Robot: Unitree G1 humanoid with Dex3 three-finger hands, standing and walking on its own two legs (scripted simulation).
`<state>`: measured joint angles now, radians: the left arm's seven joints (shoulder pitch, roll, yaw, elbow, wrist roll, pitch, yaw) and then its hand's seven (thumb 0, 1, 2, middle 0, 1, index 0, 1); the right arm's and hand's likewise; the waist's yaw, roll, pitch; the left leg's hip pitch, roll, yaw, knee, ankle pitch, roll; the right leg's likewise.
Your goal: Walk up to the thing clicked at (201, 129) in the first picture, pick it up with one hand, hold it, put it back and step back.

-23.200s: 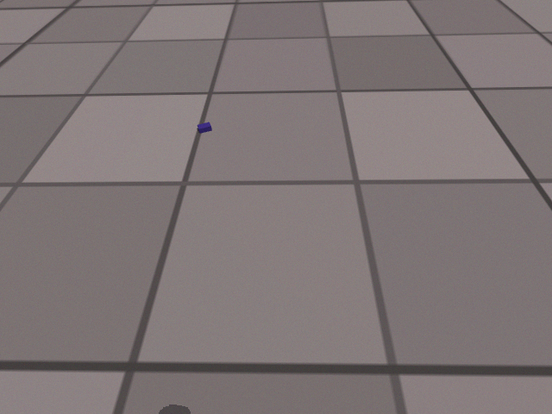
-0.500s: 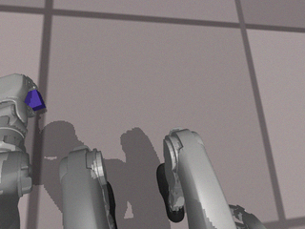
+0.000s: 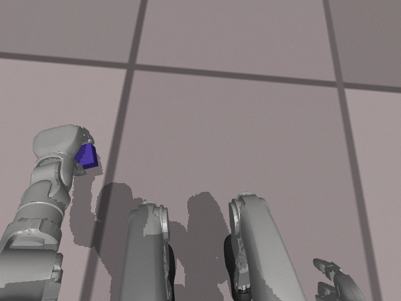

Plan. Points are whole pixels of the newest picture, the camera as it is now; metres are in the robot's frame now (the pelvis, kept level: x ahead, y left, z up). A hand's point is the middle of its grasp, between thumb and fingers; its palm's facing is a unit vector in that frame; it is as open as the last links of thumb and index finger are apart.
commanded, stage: lift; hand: left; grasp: from above
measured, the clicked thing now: (77, 158) +0.43 +0.29 -0.14
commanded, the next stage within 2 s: hold in 1.02 s
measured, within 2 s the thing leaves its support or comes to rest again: neither
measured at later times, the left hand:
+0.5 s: hand (18, 141) +0.37 +0.26 +0.10, palm faces -0.42 -0.15 -0.89, open 7.6 cm
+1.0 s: hand out of the picture +0.39 +0.24 +0.20, palm faces -0.41 -0.16 -0.90, open 7.6 cm
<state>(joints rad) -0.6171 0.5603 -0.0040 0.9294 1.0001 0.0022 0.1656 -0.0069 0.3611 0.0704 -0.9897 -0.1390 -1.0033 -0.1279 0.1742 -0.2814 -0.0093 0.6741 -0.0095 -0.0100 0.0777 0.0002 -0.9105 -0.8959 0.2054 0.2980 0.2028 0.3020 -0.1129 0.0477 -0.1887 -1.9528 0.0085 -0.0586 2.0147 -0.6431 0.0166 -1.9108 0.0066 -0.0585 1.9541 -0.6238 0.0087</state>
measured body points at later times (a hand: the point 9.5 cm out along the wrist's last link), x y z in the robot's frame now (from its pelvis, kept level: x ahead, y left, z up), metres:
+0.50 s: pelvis +0.03 +0.00 +0.19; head +0.12 +0.01 +0.63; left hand +0.39 +0.26 +0.15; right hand +0.13 -0.26 +0.06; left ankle +0.09 +0.11 -0.42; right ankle +0.10 -0.12 -0.42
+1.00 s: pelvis +0.07 +0.00 +0.28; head +0.13 -0.01 +0.72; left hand +0.41 +0.24 +0.25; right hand +0.16 -0.26 +0.15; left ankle +0.09 +0.11 -0.42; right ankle +0.10 -0.12 -0.42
